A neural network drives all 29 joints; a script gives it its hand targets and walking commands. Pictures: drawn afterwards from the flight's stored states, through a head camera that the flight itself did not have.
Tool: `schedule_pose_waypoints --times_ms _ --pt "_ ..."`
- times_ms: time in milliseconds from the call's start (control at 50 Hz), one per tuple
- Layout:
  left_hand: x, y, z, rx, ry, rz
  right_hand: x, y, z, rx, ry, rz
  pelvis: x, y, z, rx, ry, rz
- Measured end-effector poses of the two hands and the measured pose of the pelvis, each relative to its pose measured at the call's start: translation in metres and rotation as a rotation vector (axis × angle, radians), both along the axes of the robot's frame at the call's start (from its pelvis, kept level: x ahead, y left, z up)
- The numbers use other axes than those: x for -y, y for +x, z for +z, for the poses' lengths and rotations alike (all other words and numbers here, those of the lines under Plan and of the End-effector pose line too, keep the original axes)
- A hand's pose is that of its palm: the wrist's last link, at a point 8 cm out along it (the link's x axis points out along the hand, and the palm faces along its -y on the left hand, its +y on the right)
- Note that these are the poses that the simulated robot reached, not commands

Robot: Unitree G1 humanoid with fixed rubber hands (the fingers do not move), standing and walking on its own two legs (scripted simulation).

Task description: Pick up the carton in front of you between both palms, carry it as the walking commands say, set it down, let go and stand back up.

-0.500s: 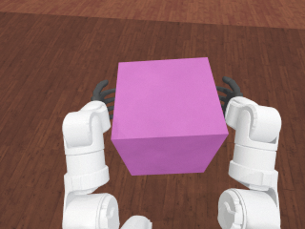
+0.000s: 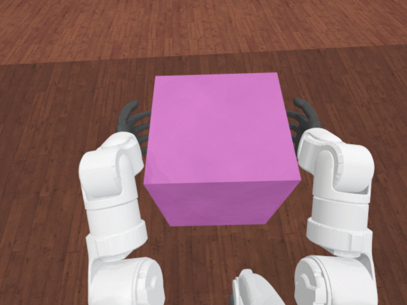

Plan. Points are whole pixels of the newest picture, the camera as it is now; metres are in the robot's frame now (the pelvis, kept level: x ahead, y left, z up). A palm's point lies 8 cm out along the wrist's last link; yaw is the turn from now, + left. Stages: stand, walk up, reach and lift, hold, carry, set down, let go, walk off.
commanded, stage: carry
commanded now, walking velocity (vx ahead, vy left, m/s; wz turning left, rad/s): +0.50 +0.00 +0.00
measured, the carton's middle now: (216, 159) +0.38 -0.04 +0.07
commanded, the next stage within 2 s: none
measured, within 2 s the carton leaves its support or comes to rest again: neither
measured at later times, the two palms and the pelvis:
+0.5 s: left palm (110, 25) +0.68 +0.17 +0.20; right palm (240, 18) +0.69 -0.13 +0.20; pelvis +0.33 +0.00 +0.03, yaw +1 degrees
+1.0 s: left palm out of the picture +0.96 +0.16 +0.24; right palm out of the picture +1.00 -0.14 +0.25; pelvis +0.63 -0.03 +0.10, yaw +1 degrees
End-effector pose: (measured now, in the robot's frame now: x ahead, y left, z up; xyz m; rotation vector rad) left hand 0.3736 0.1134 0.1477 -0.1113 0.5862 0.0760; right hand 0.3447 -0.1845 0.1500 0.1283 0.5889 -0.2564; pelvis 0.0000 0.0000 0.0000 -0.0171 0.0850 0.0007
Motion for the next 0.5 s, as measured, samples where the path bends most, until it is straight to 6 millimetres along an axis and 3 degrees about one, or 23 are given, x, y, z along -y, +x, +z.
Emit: schedule_pose_waypoints --times_ms 100,220,300,400,500 --pt "-0.007 0.063 0.015 0.045 0.042 0.061 -0.006 0.089 0.014 0.043 -0.001 0.086 0.019 0.076 -0.007 0.016 -0.030 0.017" --pt "-0.039 0.107 0.017 -0.060 0.053 0.187 -0.039 0.173 0.019 -0.054 0.018 0.206 0.034 0.144 0.019 0.015 0.001 0.016" --pt "-0.054 0.149 0.034 -0.041 0.046 0.232 -0.055 0.222 0.032 -0.032 0.034 0.225 0.034 0.187 0.032 0.012 0.018 0.024" --pt "-0.060 0.223 0.057 0.007 0.040 0.211 -0.060 0.286 0.050 0.017 0.021 0.207 0.024 0.253 0.037 0.000 0.027 0.026" --pt "-0.052 0.309 0.056 -0.012 0.037 0.108 -0.051 0.344 0.050 -0.006 -0.013 0.135 0.003 0.327 0.033 0.019 0.059 0.009"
